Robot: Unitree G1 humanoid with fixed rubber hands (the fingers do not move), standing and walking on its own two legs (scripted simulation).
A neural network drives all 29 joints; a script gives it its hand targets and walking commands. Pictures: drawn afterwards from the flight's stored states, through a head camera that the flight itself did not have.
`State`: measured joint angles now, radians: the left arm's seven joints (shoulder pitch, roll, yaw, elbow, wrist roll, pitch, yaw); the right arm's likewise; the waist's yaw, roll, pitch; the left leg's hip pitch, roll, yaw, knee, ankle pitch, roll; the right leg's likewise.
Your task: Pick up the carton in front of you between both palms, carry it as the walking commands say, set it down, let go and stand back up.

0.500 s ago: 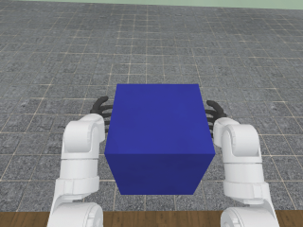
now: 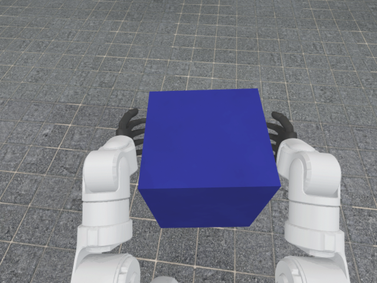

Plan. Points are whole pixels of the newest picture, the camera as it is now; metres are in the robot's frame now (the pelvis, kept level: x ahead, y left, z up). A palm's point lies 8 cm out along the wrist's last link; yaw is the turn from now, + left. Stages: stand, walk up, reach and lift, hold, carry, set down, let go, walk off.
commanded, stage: carry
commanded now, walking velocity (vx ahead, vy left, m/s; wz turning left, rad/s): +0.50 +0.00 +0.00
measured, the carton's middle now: (204, 165) +0.36 +0.02 +0.01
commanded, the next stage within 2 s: none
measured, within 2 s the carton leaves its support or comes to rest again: neither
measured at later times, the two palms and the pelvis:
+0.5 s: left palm (168, 67) +0.74 +0.15 -0.03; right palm (262, 79) +0.70 -0.15 -0.04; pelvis +0.36 +0.03 -0.11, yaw +0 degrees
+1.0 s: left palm (169, 9) +0.99 +0.18 +0.02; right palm (250, 11) +1.01 -0.12 +0.01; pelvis +0.69 +0.00 -0.07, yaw +3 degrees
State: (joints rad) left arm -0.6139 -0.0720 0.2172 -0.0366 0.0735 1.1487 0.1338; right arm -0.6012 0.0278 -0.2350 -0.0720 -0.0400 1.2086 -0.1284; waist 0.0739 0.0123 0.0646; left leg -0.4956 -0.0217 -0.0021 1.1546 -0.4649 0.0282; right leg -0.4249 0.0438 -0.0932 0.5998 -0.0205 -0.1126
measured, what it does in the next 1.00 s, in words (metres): goes down: left foot 0.09 m lower, then right foot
